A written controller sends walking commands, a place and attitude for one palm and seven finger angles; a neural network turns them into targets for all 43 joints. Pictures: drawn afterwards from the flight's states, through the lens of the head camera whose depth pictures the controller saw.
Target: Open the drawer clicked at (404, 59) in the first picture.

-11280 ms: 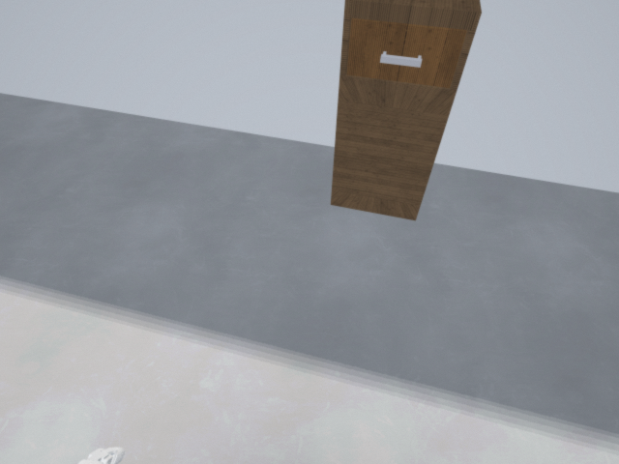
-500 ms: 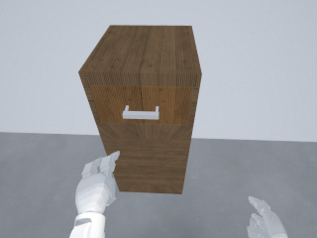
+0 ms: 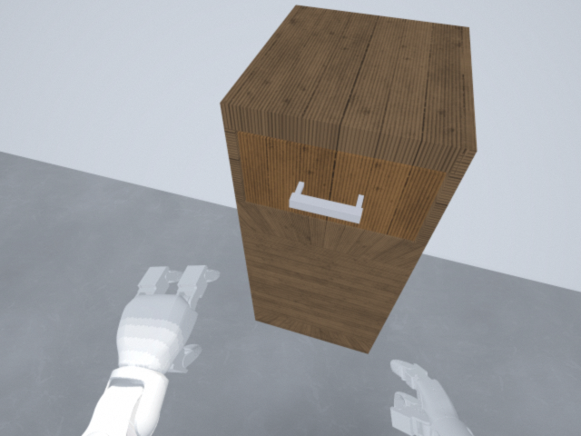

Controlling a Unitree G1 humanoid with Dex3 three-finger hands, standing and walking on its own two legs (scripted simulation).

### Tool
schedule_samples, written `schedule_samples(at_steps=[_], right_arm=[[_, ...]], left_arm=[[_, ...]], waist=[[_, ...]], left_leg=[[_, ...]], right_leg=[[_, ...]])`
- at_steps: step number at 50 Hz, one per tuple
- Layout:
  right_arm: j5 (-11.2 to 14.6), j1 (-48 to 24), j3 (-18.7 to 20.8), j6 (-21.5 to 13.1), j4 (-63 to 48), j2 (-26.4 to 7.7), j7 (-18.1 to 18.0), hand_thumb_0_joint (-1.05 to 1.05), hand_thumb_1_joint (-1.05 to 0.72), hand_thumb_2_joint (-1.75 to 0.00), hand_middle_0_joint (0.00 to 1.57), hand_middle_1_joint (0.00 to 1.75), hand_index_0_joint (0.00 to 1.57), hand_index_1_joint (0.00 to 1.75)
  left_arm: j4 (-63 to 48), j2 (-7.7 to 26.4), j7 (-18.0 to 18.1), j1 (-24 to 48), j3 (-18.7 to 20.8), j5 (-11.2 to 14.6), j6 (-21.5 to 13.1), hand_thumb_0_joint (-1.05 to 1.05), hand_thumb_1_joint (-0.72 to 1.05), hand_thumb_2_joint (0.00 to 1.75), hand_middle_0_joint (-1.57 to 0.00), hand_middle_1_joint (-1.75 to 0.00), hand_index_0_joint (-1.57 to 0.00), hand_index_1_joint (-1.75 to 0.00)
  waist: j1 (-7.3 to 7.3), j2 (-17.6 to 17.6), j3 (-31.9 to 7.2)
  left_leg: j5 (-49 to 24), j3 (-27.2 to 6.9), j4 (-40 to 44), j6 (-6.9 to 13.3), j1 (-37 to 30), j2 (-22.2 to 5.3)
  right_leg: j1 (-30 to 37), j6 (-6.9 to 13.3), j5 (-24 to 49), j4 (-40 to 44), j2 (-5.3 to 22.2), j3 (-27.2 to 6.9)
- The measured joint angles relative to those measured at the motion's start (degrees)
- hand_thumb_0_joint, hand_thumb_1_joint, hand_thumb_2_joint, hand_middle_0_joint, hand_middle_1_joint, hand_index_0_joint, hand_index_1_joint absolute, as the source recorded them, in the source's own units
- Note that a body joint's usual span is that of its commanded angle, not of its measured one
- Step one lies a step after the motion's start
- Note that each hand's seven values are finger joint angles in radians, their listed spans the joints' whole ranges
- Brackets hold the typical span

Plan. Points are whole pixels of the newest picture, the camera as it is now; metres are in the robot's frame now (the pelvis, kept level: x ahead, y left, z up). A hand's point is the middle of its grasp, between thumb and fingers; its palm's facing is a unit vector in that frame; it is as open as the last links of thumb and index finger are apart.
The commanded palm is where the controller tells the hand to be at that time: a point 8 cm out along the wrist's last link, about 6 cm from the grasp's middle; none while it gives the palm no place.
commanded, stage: raise the hand with hooked fingers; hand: left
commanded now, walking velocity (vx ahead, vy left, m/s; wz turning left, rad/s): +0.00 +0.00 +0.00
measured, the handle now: (327, 200) +0.51 +0.03 +0.00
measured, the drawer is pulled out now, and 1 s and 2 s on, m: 0.00 0.00 0.00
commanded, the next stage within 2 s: relax the arm and regain balance in 1.08 s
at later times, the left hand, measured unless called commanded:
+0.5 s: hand (155, 246) +0.31 +0.25 +0.09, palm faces +0.10 -0.12 -0.99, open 13.6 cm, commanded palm +0.28 +0.25 +0.15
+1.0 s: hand (100, 219) +0.32 +0.33 +0.11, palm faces +0.06 -0.11 -0.99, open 13.8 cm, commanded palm +0.29 +0.33 +0.17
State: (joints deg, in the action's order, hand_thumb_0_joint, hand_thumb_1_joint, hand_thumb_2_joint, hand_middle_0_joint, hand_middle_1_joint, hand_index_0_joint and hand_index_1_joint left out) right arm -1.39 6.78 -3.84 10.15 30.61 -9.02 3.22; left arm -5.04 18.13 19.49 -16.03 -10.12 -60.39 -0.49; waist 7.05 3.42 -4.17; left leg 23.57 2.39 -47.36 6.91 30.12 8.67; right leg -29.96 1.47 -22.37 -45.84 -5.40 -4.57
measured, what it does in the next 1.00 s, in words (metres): shifts its weight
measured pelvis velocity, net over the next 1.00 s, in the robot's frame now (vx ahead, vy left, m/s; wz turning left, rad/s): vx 0.03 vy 0.08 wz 0.05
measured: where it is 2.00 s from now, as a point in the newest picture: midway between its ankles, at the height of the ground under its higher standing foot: outside the picture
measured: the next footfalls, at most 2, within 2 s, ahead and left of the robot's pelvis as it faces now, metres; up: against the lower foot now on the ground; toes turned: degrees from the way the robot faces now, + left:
left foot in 1.36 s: +0.07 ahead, +0.26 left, +0.00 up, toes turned -7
right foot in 1.58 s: +0.13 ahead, +0.16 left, +0.00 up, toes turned -8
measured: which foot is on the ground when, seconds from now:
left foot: down 0.00-1.00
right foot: down 0.00-0.86, up 0.88-1.00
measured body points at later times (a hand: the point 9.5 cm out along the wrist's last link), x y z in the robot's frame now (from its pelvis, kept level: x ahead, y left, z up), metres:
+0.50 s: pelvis +0.02 +0.02 +0.02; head +0.05 +0.02 +0.47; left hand +0.29 +0.25 +0.14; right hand +0.22 -0.20 -0.07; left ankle +0.00 -0.02 -0.70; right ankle +0.01 -0.14 -0.69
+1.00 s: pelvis +0.03 +0.08 +0.02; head +0.08 +0.10 +0.47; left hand +0.31 +0.33 +0.16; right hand +0.19 -0.16 -0.09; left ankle +0.00 -0.01 -0.70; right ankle +0.02 -0.14 -0.68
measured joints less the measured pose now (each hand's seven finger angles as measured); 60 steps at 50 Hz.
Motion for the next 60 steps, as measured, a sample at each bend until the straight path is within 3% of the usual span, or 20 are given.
schedule_samples(at_steps=[4, 15, 30, 36, 41, 49, 54, 60], right_arm=[[-0.38, 1.75, 0.60, 0.13, 0.95, -1.18, -0.39, 0.01, -0.90, -0.90, 0.20, 0.30, 0.21, 0.30], [0.29, 2.20, 4.16, 0.41, 2.70, -5.92, -1.53, 0.01, -0.91, -0.90, 0.19, 0.30, 0.20, 0.30], [1.21, 0.22, 3.00, 1.23, 2.24, -4.75, -1.64, 0.01, -0.91, -0.90, 0.19, 0.30, 0.20, 0.30], [1.38, 1.40, 2.82, 1.65, 2.96, -4.40, -1.61, 0.01, -0.91, -0.90, 0.20, 0.30, 0.20, 0.30], [1.18, 3.10, 3.54, 1.68, 3.01, -5.00, -0.65, 0.01, -0.91, -0.90, 0.20, 0.30, 0.21, 0.30], [0.31, 4.71, 5.17, 1.77, 4.54, -6.40, 0.04, 0.01, -0.91, -0.90, 0.20, 0.30, 0.20, 0.30], [0.39, 4.35, 5.72, 2.12, 5.25, -7.01, 0.74, 0.01, -0.91, -0.90, 0.19, 0.30, 0.20, 0.30], [0.62, 3.53, 5.79, 2.08, 4.99, -7.24, 1.31, 0.01, -0.91, -0.90, 0.19, 0.30, 0.20, 0.30]], left_arm=[[-0.69, 2.75, -0.43, 0.09, 1.88, -0.70, -0.71, 0.00, 0.02, 0.52, -0.29, -0.86, -0.29, -0.87], [-2.66, 5.53, -4.46, 5.59, 4.97, 2.67, 0.21, 0.00, -0.23, 0.41, -0.30, -1.03, -0.30, -1.03], [3.56, 10.49, -14.00, 19.33, 5.65, 5.06, 0.19, 0.00, -0.47, 0.31, -0.32, -1.18, -0.32, -1.19], [6.32, 12.90, -18.20, 24.20, 7.18, 6.90, -1.72, 0.00, -0.48, 0.30, -0.32, -1.20, -0.32, -1.20], [5.59, 13.33, -20.78, 23.32, 8.94, 8.22, -4.18, 0.00, -0.49, 0.30, -0.32, -1.20, -0.32, -1.20], [1.63, 13.68, -18.78, 20.71, 9.41, 7.50, -8.77, 0.00, -0.49, 0.30, -0.32, -1.20, -0.32, -1.20], [1.45, 14.10, -17.24, 21.85, 10.26, 7.24, -7.73, 0.00, -0.49, 0.30, -0.32, -1.20, -0.32, -1.20], [0.09, 13.58, -18.76, 21.98, 9.89, 7.59, -5.99, 0.00, -0.49, 0.30, -0.32, -1.20, -0.32, -1.20]], waist=[[-0.90, 0.63, 0.71], [-2.16, 0.98, 1.09], [-1.87, 1.45, 2.49], [-2.26, 1.92, 2.86], [-2.64, 2.37, 3.04], [-2.23, 2.49, 3.56], [-2.12, 3.34, 3.48], [-2.22, 5.15, 2.71]], left_leg=[[-0.01, 0.15, 0.92, 0.17, -0.37, -0.27], [-1.21, 0.05, 5.32, 0.47, -4.04, 0.35], [-4.65, -1.52, 12.88, 0.67, -10.76, 1.07], [-6.28, -2.52, 15.76, 0.82, -12.45, 1.72], [-7.10, -2.76, 17.31, 0.81, -12.85, 2.19], [-7.23, -3.65, 17.49, 0.53, -12.10, 3.34], [-7.26, -4.81, 17.35, -0.28, -11.99, 4.11], [-6.80, -6.46, 17.71, -1.52, -13.73, 4.91]], right_leg=[[0.30, -0.02, 0.48, 1.04, -0.27, -0.33], [3.75, -0.68, 1.43, 4.86, 1.14, 0.61], [10.36, 0.07, 5.18, 11.94, 2.47, 2.41], [11.79, 0.29, 6.83, 14.04, 3.02, 2.61], [11.63, 0.53, 7.90, 14.45, 3.34, 2.18], [8.67, 0.85, 6.41, 10.55, 3.31, 1.40], [6.40, 0.75, 4.72, 8.57, 3.04, 1.31], [4.25, -0.02, 1.92, 4.60, 3.26, 1.35]])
